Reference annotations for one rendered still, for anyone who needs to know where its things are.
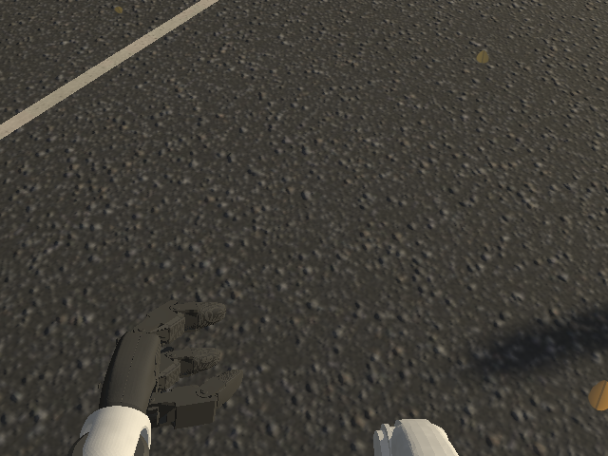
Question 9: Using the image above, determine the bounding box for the robot left hand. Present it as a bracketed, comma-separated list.
[98, 300, 243, 429]

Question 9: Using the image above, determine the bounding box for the left robot forearm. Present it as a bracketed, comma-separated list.
[67, 406, 151, 456]

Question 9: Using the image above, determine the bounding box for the robot right thigh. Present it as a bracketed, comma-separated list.
[373, 419, 459, 456]

